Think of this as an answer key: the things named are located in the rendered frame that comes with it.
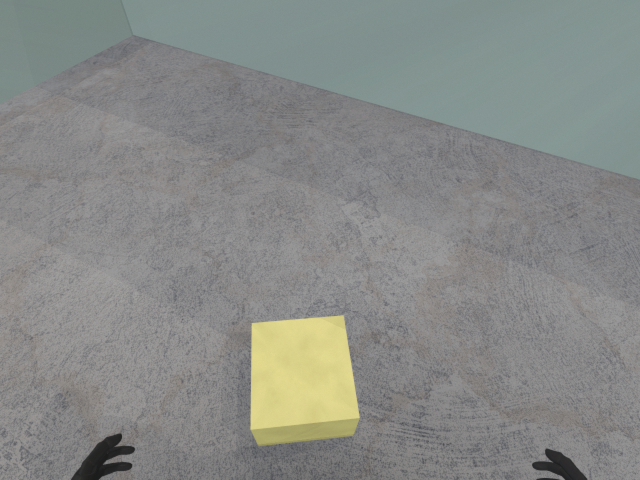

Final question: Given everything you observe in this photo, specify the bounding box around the left robot hand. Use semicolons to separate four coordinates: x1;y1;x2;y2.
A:
71;433;135;480

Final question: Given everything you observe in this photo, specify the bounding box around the right robot hand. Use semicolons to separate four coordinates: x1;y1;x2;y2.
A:
532;449;587;480

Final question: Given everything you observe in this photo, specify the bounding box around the carton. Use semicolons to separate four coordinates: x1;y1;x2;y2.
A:
251;315;360;446

